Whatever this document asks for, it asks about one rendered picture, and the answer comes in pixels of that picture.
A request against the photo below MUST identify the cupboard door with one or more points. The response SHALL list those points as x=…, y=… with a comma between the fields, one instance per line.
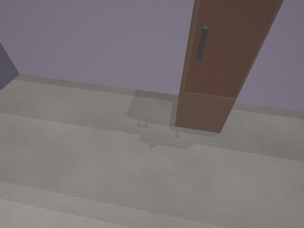
x=235, y=31

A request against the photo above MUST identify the handle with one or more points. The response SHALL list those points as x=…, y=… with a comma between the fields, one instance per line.
x=202, y=42

